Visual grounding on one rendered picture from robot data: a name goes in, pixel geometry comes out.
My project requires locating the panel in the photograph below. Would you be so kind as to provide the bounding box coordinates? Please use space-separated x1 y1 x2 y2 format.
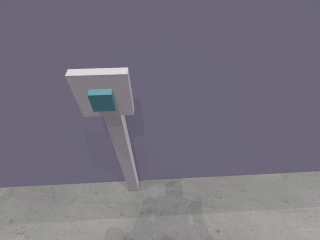
65 67 139 192

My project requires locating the button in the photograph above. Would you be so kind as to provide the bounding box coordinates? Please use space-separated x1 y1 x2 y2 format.
87 89 117 112

